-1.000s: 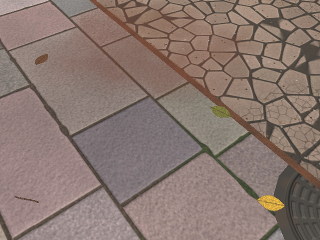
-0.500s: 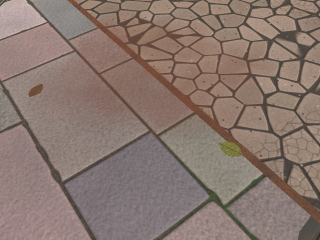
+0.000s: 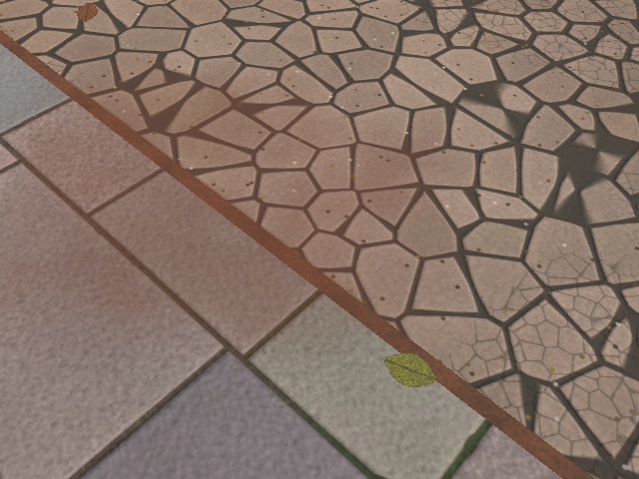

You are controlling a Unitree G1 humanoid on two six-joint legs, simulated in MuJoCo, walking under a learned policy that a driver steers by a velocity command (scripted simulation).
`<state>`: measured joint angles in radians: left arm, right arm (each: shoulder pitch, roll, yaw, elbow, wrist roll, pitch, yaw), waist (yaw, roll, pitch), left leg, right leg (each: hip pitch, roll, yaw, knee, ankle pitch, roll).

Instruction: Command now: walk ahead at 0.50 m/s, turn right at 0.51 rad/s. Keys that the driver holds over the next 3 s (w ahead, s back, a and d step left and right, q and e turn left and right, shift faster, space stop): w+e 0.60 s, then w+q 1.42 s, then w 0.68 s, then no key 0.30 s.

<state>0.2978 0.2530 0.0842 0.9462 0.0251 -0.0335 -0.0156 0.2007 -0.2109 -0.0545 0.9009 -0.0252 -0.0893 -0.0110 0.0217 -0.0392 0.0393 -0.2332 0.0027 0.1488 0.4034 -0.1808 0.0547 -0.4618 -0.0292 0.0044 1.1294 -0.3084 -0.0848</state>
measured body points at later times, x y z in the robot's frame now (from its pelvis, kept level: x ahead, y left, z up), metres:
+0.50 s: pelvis +0.25 -0.07 -0.01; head +0.28 -0.09 +0.44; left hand +0.43 +0.15 -0.13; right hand +0.23 -0.34 -0.15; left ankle +0.20 +0.09 -0.64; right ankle +0.27 -0.12 -0.74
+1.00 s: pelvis +0.53 -0.13 -0.02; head +0.56 -0.14 +0.43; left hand +0.62 +0.12 -0.16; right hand +0.60 -0.42 -0.13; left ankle +0.64 -0.10 -0.74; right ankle +0.31 -0.14 -0.67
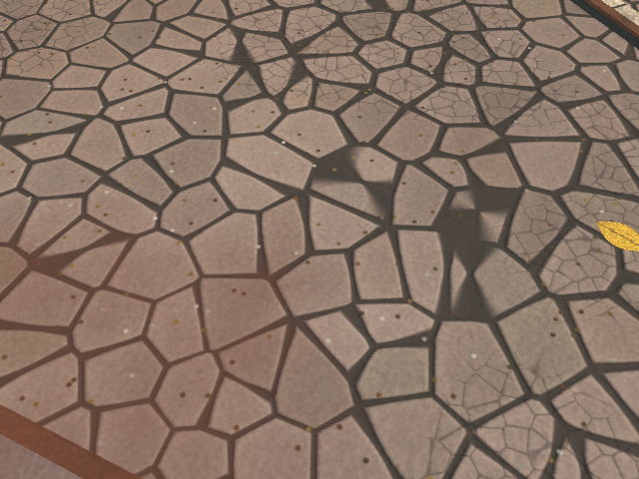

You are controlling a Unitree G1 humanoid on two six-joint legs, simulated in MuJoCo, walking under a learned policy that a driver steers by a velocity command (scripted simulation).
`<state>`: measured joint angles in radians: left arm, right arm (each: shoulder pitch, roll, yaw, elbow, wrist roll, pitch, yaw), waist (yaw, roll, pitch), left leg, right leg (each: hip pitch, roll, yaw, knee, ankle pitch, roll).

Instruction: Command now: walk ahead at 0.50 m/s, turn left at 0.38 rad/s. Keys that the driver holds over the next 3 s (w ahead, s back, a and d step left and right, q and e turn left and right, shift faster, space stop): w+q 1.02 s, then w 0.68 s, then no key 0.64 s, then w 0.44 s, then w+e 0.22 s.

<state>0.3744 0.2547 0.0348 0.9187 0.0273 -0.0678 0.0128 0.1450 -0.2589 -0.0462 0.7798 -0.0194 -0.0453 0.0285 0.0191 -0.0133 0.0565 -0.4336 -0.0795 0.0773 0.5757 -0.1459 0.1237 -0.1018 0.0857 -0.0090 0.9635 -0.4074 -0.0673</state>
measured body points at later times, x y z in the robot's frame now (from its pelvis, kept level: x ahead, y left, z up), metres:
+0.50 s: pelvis +0.29 -0.02 -0.02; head +0.32 -0.02 +0.43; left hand +0.46 +0.27 -0.08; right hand +0.34 -0.32 -0.14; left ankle +0.10 +0.06 -0.72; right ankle +0.42 -0.10 -0.76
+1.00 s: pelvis +0.53 +0.06 -0.04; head +0.57 +0.08 +0.41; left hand +0.35 +0.25 -0.17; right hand +0.85 +0.02 -0.12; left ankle +0.60 +0.17 -0.75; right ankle +0.42 -0.10 -0.75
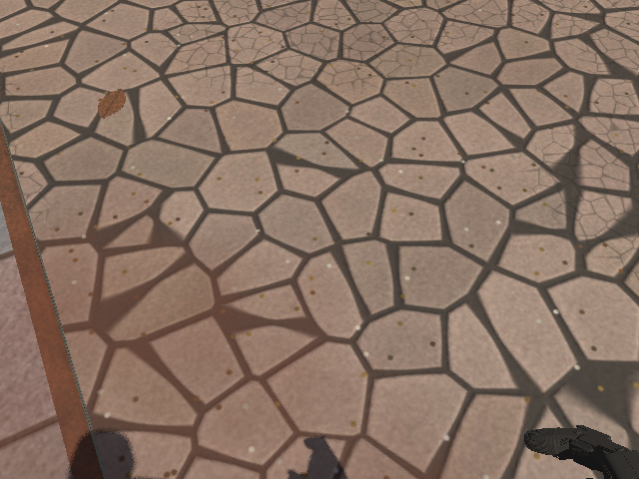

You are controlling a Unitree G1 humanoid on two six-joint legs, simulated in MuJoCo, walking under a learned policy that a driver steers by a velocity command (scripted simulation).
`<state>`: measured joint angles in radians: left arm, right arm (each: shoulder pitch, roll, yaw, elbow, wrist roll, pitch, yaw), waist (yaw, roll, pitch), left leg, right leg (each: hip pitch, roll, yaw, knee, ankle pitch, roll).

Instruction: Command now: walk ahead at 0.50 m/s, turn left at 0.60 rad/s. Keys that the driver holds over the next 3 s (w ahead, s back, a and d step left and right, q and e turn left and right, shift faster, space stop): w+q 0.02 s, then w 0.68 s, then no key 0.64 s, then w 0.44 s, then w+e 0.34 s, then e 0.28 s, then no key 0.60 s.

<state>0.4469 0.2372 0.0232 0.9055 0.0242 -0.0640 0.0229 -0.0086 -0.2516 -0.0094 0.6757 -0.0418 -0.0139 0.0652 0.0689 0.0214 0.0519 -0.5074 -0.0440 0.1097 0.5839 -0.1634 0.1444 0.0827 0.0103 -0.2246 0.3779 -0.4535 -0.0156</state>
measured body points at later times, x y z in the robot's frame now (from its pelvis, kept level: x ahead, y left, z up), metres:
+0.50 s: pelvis +0.27 +0.00 +0.01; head +0.30 +0.01 +0.46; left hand +0.43 +0.26 -0.09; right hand +0.25 -0.27 -0.12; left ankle +0.12 +0.05 -0.72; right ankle +0.44 -0.10 -0.69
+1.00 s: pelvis +0.51 +0.01 +0.02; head +0.54 +0.02 +0.47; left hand +0.47 +0.26 -0.13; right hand +0.67 -0.20 -0.11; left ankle +0.61 +0.13 -0.70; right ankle +0.45 -0.08 -0.72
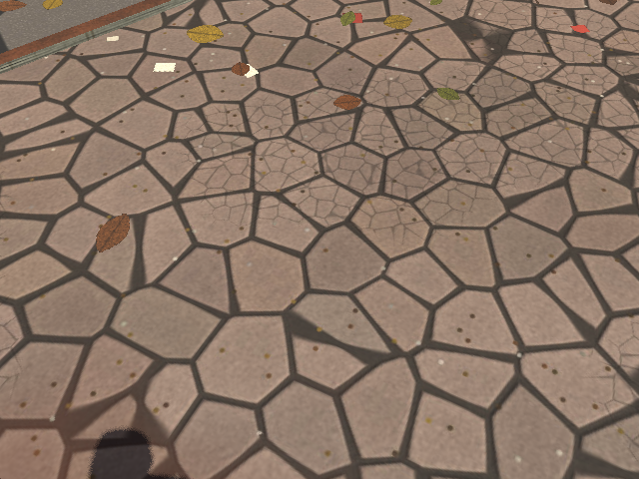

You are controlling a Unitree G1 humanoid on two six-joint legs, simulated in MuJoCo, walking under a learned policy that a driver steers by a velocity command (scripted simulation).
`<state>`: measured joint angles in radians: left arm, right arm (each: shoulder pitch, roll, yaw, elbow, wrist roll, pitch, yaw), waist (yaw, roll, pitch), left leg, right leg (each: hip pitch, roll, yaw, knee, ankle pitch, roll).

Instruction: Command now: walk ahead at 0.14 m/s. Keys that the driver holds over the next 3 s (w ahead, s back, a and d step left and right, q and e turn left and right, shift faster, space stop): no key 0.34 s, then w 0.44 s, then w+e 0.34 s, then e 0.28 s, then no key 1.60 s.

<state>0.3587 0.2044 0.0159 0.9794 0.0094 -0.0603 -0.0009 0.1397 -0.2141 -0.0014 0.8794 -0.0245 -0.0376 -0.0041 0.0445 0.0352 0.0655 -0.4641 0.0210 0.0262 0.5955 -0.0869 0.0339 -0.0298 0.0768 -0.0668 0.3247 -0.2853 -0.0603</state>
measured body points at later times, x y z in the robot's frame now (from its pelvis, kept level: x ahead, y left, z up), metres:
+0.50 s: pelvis +0.06 +0.01 +0.01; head +0.05 +0.01 +0.45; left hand +0.03 +0.25 -0.15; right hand +0.10 -0.24 -0.14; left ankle +0.09 +0.09 -0.72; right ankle +0.03 -0.11 -0.74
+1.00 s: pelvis +0.23 +0.02 +0.00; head +0.26 +0.02 +0.44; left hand +0.41 +0.23 -0.13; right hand +0.12 -0.20 -0.15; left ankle +0.09 +0.11 -0.74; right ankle +0.38 -0.09 -0.70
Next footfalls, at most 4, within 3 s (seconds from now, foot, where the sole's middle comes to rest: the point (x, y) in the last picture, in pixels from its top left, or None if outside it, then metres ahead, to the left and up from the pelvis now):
0.04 left None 0.13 0.11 -0.78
0.34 right None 0.07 -0.11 -0.78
1.10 right None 0.45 -0.08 -0.78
1.68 left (337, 404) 0.63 0.03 -0.78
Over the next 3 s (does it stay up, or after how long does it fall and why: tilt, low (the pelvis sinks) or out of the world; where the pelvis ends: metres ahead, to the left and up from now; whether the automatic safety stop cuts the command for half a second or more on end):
stays up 0.52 -0.07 0.00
